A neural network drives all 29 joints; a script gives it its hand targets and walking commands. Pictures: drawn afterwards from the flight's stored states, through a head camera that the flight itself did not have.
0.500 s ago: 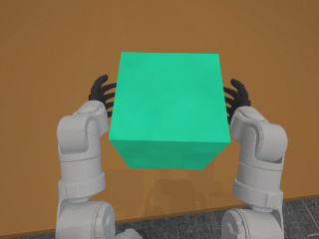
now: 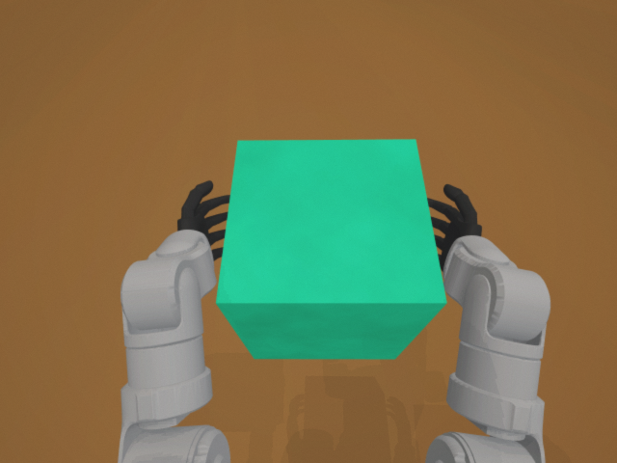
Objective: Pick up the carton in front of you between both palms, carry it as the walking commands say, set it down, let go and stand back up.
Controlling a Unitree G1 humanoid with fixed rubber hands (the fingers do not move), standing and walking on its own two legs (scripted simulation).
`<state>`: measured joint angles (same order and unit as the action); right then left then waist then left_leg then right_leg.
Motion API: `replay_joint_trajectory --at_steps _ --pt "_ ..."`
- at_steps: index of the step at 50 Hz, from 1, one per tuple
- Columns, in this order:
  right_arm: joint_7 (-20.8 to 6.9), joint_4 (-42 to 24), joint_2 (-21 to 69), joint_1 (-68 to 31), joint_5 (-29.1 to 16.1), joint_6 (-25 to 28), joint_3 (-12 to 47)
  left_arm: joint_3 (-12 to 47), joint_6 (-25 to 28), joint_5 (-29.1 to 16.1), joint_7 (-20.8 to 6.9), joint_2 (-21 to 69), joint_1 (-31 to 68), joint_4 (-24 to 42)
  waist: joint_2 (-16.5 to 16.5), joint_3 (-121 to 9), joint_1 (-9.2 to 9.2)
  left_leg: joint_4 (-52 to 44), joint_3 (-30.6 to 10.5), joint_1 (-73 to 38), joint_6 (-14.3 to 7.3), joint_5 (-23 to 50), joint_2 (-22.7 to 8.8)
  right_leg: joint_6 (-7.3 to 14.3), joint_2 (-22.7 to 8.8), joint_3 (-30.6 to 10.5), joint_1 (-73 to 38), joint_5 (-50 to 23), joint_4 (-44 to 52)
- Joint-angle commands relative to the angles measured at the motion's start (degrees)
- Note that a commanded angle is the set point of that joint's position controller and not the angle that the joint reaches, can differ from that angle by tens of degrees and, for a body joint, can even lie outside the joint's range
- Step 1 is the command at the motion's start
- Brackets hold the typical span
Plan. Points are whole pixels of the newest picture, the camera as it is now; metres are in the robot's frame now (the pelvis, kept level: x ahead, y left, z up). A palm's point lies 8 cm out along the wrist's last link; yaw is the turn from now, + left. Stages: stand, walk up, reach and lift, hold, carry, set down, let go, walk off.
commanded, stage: carry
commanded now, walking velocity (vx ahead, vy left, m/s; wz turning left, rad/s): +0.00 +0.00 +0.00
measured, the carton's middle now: (325, 262) +0.37 +0.00 +0.06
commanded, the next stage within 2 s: none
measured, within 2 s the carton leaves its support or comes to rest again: neither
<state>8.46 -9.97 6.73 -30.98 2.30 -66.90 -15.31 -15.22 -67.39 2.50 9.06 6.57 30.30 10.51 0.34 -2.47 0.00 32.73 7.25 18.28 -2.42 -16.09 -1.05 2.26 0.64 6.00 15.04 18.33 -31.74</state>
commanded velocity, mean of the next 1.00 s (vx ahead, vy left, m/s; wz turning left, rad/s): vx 0.40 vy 0.00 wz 0.00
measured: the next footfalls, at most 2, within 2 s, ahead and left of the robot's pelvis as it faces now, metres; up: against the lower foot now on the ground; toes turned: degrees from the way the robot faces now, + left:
right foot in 0.86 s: +0.40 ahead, -0.10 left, +0.10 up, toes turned -4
left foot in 1.40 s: +0.64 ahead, +0.10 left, +0.10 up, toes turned +6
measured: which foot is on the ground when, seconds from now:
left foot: down 0.00-0.86, up 0.88-1.00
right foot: down 0.00-0.50, up 0.52-0.84, down 0.86-1.00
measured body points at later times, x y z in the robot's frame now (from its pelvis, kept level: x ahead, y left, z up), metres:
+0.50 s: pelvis +0.05 +0.01 -0.01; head +0.06 +0.02 +0.44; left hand +0.40 +0.16 +0.13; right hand +0.40 -0.14 +0.13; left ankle +0.00 +0.09 -0.74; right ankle -0.07 -0.08 -0.73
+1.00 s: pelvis +0.26 -0.04 +0.04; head +0.31 -0.02 +0.49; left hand +0.60 +0.16 +0.15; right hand +0.64 -0.14 +0.16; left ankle +0.12 +0.08 -0.51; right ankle +0.36 -0.09 -0.64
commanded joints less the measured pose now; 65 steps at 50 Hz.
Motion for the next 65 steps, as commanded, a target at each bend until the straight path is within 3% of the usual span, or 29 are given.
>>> replay_joint_trajectory --at_steps 1,4,6,8,11,13,16,17,19,22,24,25,26,27,28,29,31,36,38,40,42,43,44,45,46,48,54,58,65 --pt "-2.1 3.9 40.4 -27.5 -8.8 0.1 33.7 35.2 0.6 -10.3 -2.8 41.0 30.4 -3.0 -1.6 -23.2 0.08 2.0 -4.7 -12.9 -1.4 37.4 -6.1 0.3 -6.9 -4.3 -9.5 -42.2 3.1" --pt "-2.3 5.6 43.5 -29.7 -8.3 1.6 33.6 35.3 2.3 -10.3 -3.3 44.5 31.7 -5.6 4.4 -22.1 0.07 -1.0 -2.7 -5.8 0.0 17.4 -2.9 1.9 -10.2 -6.0 -16.4 -62.1 1.6" --pt "-2.3 5.7 45.5 -31.8 -8.6 2.7 34.2 35.7 3.4 -10.8 -3.5 46.3 33.5 -5.7 4.8 -21.2 -0.22 -6.4 -1.8 -7.0 0.2 17.6 -1.9 1.9 -9.7 -5.4 -17.1 -63.1 -0.1" --pt "-2.3 5.6 46.5 -33.0 -9.4 3.7 35.1 36.0 4.4 -11.2 -3.3 47.0 34.2 -5.0 1.1 -22.7 -0.37 -5.8 -2.7 -15.4 -0.8 36.6 -3.5 0.3 -7.4 -3.7 -11.3 -51.0 -2.8" --pt "-2.1 4.9 47.2 -32.6 -10.5 4.7 36.4 36.0 5.4 -10.6 -2.6 47.1 33.6 -3.6 -6.9 -22.9 -0.33 -1.7 -6.1 -27.4 -3.6 63.7 -9.2 -1.6 -2.8 -1.0 -1.2 -14.8 9.3" --pt "-2.0 3.6 47.1 -32.3 -11.4 5.2 37.1 36.1 5.6 -10.7 -2.2 46.6 33.6 -2.7 -6.3 -23.7 -0.52 1.0 -4.9 -23.9 -2.4 52.9 -8.0 -0.9 -2.4 -0.1 -9.5 -22.2 15.0" --pt "-1.0 0.0 44.3 -31.5 -12.3 5.5 37.4 36.3 5.8 -11.7 -1.7 43.7 29.9 -1.4 11.1 -25.0 2.53 11.1 0.3 9.6 0.1 -5.0 -1.0 6.4 -13.7 -9.1 -39.0 -69.0 4.0" --pt "-0.5 -1.9 42.4 -32.1 -12.4 5.5 37.0 36.3 5.9 -12.2 -1.4 42.3 30.2 0.3 11.7 -23.9 2.79 11.6 0.2 16.3 0.5 -14.7 -0.3 10.1 -16.8 -12.6 -41.1 -65.3 3.5" --pt "0.3 -4.6 39.9 -33.6 -12.7 5.1 36.2 37.0 5.7 -13.5 -0.7 40.1 33.2 4.6 9.2 -20.8 3.97 10.8 -0.3 16.0 -0.7 -16.1 -0.2 12.0 -18.1 -16.1 -34.5 -43.3 7.1" --pt "1.1 -4.5 36.4 -32.0 -11.9 4.0 34.1 38.1 4.6 -15.0 -0.2 37.7 35.9 7.2 6.6 -18.4 2.39 7.2 0.7 8.1 -1.9 -10.0 1.0 11.1 -16.5 -13.3 -22.2 -29.3 8.8" --pt "1.6 -2.5 34.8 -31.5 -10.6 3.1 32.0 38.4 3.4 -15.7 -0.1 36.9 37.7 6.9 1.6 -20.2 -2.26 -7.1 2.6 -11.7 -3.3 0.9 3.1 6.0 -9.4 -1.8 -12.7 -43.7 -3.6" --pt "1.7 -0.8 33.7 -28.2 -9.9 2.4 30.7 37.9 2.8 -15.7 0.1 36.0 37.1 5.6 -0.4 -21.1 -5.99 -14.8 -3.6 -23.6 -4.9 6.0 0.6 3.7 -7.4 0.6 -2.6 -40.6 -17.2" --pt "1.7 0.6 32.0 -25.2 -9.3 1.7 30.1 36.5 2.2 -15.0 0.4 34.6 35.3 3.5 -10.2 -19.4 -5.94 -13.8 -15.5 -35.0 -6.2 31.2 -10.3 1.2 -4.0 2.8 14.3 -6.9 -28.8" --pt "2.1 1.4 30.5 -25.5 -8.7 1.4 29.8 35.7 1.5 -14.3 0.6 34.4 33.6 2.5 -19.6 -20.1 -4.57 -10.0 -27.5 -38.3 -15.5 52.2 -17.6 -0.3 1.7 0.4 27.0 13.5 -41.9" --pt "2.1 0.8 31.4 -27.5 -9.7 0.9 30.5 34.4 0.9 -13.3 0.9 34.0 33.6 1.6 -15.2 -20.4 -5.98 -9.4 -30.0 -39.4 -19.6 50.4 -20.6 -0.3 -1.1 -3.4 33.7 16.9 -52.4" --pt "1.8 -1.4 32.9 -30.6 -10.8 0.8 31.6 32.9 0.6 -12.7 1.0 34.8 33.7 1.5 -11.2 -19.1 -7.21 -11.2 -34.2 -38.2 -20.9 34.3 -22.3 -0.1 -2.8 -7.1 40.3 18.4 -59.3" --pt "0.4 -4.9 37.5 -38.1 -14.6 0.7 35.6 29.6 0.7 -10.6 0.9 36.0 34.5 0.4 -0.2 -13.9 -5.90 -12.9 -29.8 -36.1 -16.6 19.4 -19.0 1.3 -3.6 -7.1 50.6 20.4 -67.6" --pt "-1.5 -5.8 40.7 -44.8 -21.6 1.7 39.6 27.8 1.3 -6.6 1.8 35.2 34.9 -1.8 -3.0 -9.1 -3.44 -20.4 -19.2 -22.9 -10.3 3.1 -12.3 2.2 -5.5 -1.5 52.9 13.6 -66.4" --pt "-1.5 -4.0 40.7 -43.0 -21.5 1.8 38.6 28.3 1.2 -6.3 2.1 35.1 35.0 -2.0 -3.6 -8.8 -2.69 -25.6 -12.6 -14.5 -9.2 16.0 -9.7 1.6 -6.2 2.3 38.7 10.3 -47.3" --pt "-1.5 -2.7 40.6 -40.9 -20.2 1.5 37.1 30.4 1.1 -8.1 1.8 37.2 35.6 -1.7 -7.9 -13.5 -1.24 -21.0 -5.1 -10.4 -7.5 52.4 -8.8 3.5 -1.2 7.9 20.6 3.7 -35.3" --pt "-1.4 -2.2 40.1 -38.6 -18.0 1.2 35.6 32.8 1.1 -10.1 1.2 38.9 35.6 -0.9 -15.1 -22.7 4.48 -4.0 -1.5 -17.1 -4.9 83.3 -8.8 4.8 4.6 9.9 8.5 0.7 -26.7" --pt "-1.2 -2.4 39.9 -37.9 -16.8 1.2 34.8 34.5 1.4 -11.4 0.8 40.3 36.7 0.6 -14.3 -28.1 9.39 11.1 -0.1 -17.7 -3.1 83.9 -8.3 4.6 6.6 8.9 -1.9 -2.8 -15.5" --pt "-0.8 -3.4 39.2 -37.3 -14.9 1.4 33.8 35.7 1.7 -12.6 0.3 41.0 36.8 1.9 -6.7 -33.2 11.00 29.1 -2.6 -4.8 -1.9 59.0 -4.6 6.5 3.3 -3.9 -17.1 -1.8 -6.5" --pt "-0.6 -4.1 39.9 -34.1 -12.7 1.3 32.3 36.7 2.3 -13.5 0.1 41.4 39.2 3.1 17.4 -37.9 6.16 53.3 -4.2 10.8 1.7 -1.7 8.8 17.4 -17.4 -44.3 -24.0 -17.3 5.9" --pt "-0.1 -4.4 37.8 -35.1 -11.6 1.3 30.6 38.4 2.3 -16.6 -0.6 43.2 38.4 3.3 13.6 -41.1 4.90 65.0 -15.7 13.3 -0.7 -1.4 7.6 19.8 -17.4 -49.8 -24.4 -21.5 6.3" --pt "0.7 -5.5 37.6 -34.9 -8.9 2.0 29.1 42.3 3.0 -21.3 -1.9 46.2 45.3 8.7 3.4 -32.6 4.25 66.3 -14.8 21.7 -2.4 -3.1 3.5 15.9 -15.5 -38.9 -18.6 -16.1 2.2" --pt "1.4 -5.1 33.7 -33.6 -6.6 1.6 29.0 43.1 2.3 -24.5 -2.7 43.9 45.8 9.1 -1.4 -25.6 4.28 45.3 -9.4 27.1 -1.9 -11.5 -0.9 13.6 -15.5 -26.7 -16.3 -14.9 5.6" --pt "1.2 -1.3 32.4 -32.1 -7.0 -1.4 29.7 37.5 -0.7 -19.8 -1.8 40.1 40.2 2.1 3.0 -23.1 3.85 30.7 -6.4 28.8 -0.8 -1.8 -2.6 14.0 -15.5 -19.3 -17.6 -21.8 8.9" --pt "0.0 5.8 37.2 -40.1 -9.9 -4.7 30.1 28.8 -4.0 -11.9 -1.5 37.6 38.8 -8.4 8.4 -15.0 4.03 5.5 0.6 19.1 0.5 7.6 0.1 8.3 -11.0 -7.7 -14.6 -25.0 11.2"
